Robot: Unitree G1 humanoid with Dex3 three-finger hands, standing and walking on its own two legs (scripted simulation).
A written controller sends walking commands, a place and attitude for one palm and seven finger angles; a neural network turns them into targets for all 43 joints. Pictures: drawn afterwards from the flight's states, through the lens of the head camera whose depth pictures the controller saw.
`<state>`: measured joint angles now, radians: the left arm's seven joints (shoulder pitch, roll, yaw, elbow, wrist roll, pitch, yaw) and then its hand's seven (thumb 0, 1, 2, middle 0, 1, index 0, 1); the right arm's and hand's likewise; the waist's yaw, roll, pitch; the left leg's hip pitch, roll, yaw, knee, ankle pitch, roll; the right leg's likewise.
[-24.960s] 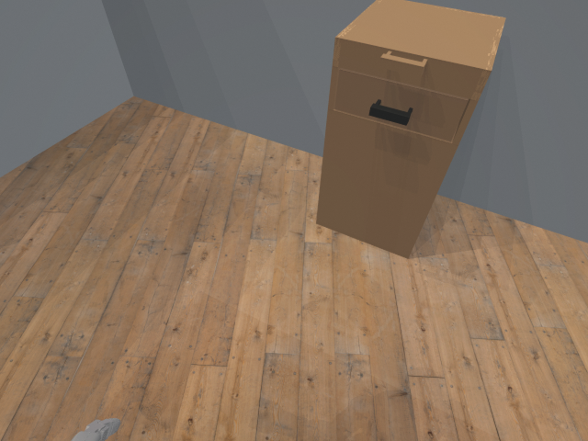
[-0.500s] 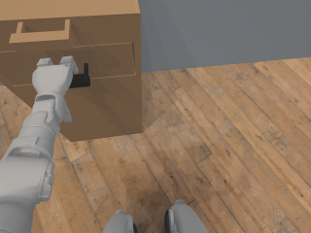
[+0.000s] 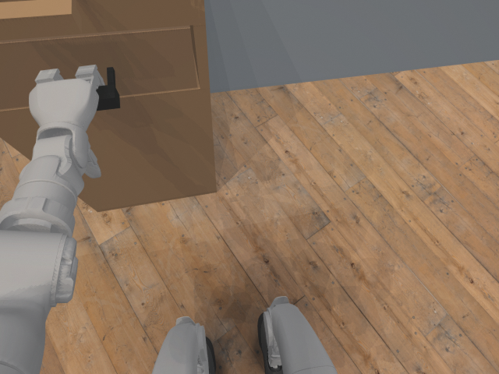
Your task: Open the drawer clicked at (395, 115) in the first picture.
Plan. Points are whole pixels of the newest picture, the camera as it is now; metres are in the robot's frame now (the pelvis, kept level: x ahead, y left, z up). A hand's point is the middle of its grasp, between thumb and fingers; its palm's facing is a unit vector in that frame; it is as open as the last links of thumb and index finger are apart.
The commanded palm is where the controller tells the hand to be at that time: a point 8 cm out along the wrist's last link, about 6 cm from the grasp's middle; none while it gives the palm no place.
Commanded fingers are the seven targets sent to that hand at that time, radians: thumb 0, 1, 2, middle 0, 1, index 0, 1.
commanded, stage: lower the fingers behind the handle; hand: left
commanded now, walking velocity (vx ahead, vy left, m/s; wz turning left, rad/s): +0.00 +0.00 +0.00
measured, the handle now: (80, 88) +0.59 +0.22 +0.00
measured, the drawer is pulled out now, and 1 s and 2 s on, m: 0.00 0.00 0.10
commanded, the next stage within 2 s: close the thumb around the handle in 0.20 s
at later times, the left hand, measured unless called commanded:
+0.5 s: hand (83, 119) +0.54 +0.22 -0.02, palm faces -0.11 -0.04 -0.99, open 12.8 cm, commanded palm +0.53 +0.21 +0.04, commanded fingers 0.00 0.12 0.56 -0.34 -1.27 -0.34 -1.27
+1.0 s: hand (83, 123) +0.54 +0.22 -0.02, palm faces -0.08 -0.04 -1.00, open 6.0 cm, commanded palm +0.52 +0.20 +0.04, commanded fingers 0.00 0.90 0.90 -0.40 -1.35 -0.40 -1.35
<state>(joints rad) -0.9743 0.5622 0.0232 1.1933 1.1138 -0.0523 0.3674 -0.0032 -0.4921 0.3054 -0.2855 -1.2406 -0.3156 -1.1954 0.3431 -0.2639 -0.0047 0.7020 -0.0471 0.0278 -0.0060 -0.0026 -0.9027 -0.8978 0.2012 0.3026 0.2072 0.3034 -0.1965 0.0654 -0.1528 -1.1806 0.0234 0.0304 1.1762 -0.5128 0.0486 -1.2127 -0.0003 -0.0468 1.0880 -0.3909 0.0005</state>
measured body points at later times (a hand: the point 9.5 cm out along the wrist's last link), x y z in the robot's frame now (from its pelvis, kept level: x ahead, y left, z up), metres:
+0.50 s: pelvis +0.02 +0.00 +0.01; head +0.19 +0.00 +0.42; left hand +0.54 +0.22 +0.04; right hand +0.00 -0.27 -0.11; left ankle +0.01 +0.09 -0.64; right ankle +0.05 -0.13 -0.64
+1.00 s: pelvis +0.03 +0.00 +0.02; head +0.19 +0.01 +0.44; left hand +0.53 +0.22 +0.04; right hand +0.03 -0.27 -0.11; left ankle +0.01 +0.09 -0.64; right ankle +0.05 -0.13 -0.64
